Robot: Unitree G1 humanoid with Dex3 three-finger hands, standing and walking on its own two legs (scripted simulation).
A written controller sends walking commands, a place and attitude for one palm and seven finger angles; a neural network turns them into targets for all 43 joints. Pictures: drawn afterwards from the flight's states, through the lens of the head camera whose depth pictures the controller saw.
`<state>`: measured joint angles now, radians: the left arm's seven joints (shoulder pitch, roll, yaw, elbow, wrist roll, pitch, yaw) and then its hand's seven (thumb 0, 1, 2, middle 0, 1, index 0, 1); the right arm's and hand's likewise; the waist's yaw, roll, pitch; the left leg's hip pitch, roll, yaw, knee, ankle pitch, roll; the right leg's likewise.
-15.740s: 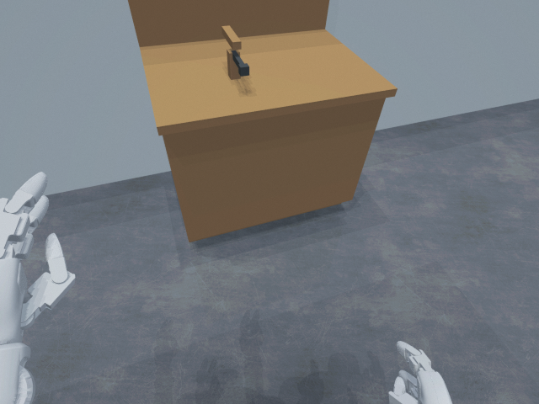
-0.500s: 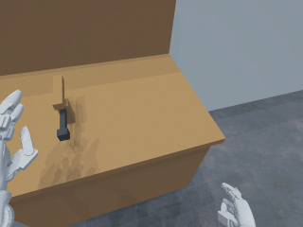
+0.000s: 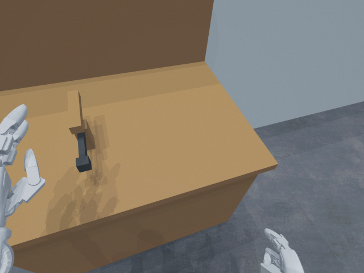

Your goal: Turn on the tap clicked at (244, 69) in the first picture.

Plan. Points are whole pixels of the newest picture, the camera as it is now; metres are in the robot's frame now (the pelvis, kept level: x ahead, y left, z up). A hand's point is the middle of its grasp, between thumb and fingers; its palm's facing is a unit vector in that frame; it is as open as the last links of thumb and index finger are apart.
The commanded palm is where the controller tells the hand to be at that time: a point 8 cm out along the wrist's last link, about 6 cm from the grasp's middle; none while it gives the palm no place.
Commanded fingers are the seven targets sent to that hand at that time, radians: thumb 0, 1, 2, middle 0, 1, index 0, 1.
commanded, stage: look again from close up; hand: left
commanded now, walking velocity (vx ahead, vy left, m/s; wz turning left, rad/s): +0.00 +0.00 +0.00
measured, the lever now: (83, 164) +0.34 +0.26 +0.01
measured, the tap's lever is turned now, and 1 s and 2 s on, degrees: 0 0 0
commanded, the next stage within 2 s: come to a stop and stand still in 0.34 s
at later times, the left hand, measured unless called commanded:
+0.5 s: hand (51, 185) +0.22 +0.23 +0.14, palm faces +0.35 -0.85 -0.39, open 7.4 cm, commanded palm +0.16 +0.26 +0.17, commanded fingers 0.00 0.90 0.90 -0.20 -0.30 -0.20 -0.30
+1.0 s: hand (55, 191) +0.22 +0.23 +0.13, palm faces +0.29 -0.85 -0.44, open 7.4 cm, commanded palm +0.16 +0.26 +0.17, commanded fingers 0.00 0.90 0.90 -0.20 -0.30 -0.20 -0.30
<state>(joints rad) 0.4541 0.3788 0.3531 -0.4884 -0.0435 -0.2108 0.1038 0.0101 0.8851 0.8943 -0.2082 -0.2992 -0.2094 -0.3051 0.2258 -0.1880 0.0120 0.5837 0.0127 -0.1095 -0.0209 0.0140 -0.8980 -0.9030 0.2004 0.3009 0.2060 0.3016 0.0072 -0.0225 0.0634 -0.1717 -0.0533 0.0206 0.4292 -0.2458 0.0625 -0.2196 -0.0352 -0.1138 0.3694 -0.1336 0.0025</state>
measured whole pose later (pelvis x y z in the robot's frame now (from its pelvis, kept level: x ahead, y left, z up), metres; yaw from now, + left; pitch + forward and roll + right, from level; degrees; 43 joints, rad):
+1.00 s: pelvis +0.00 -0.02 -0.01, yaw +0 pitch +2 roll +0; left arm 0.49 0.43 0.34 -0.42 -0.07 -0.26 0.09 0.01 0.89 0.89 -0.21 -0.30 -0.21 -0.30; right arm 0.26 -0.25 0.01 0.58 0.02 -0.15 0.03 0.01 -0.90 -0.90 0.20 0.30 0.21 0.30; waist 0.02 -0.03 0.07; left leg -0.26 -0.05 0.02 0.51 -0.28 0.05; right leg -0.33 -0.03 -0.09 0.50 -0.20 -0.02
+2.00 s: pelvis -0.03 -0.02 -0.01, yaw +2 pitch +0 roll +0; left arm 0.43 0.41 0.35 -0.42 -0.11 -0.25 0.12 0.01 0.88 0.89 -0.21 -0.30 -0.21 -0.31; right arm 0.22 -0.22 0.00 0.63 0.03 -0.19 0.02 0.01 -0.90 -0.90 0.20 0.30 0.20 0.30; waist 0.03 -0.04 0.06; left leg -0.27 -0.05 -0.02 0.50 -0.23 0.04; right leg -0.31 -0.03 -0.13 0.47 -0.15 -0.03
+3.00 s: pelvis +0.00 -0.08 -0.02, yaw +2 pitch +2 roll +1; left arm 0.54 0.32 0.35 -0.46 -0.19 -0.13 0.11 0.01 0.88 0.89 -0.21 -0.30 -0.21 -0.31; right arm 0.20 -0.24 0.00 0.67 0.03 -0.20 -0.06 0.01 -0.90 -0.90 0.20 0.30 0.20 0.30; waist 0.05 0.04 -0.05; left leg -0.34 0.02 -0.04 0.68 -0.37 -0.03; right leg -0.40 0.05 -0.13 0.67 -0.31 -0.11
